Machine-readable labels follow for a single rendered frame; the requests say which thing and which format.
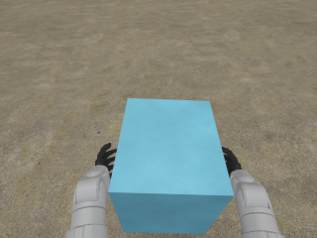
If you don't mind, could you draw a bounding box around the robot left forearm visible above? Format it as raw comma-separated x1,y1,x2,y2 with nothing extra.
65,165,110,238

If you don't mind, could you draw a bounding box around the robot left hand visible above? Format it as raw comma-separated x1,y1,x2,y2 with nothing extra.
95,143,117,178

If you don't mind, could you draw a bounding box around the robot right forearm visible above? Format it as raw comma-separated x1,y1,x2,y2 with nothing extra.
230,170,285,238

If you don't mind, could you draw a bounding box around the robot right hand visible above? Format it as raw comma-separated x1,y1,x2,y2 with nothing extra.
221,147,242,178

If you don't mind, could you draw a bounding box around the carton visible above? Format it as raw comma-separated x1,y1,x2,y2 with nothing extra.
108,98,234,235

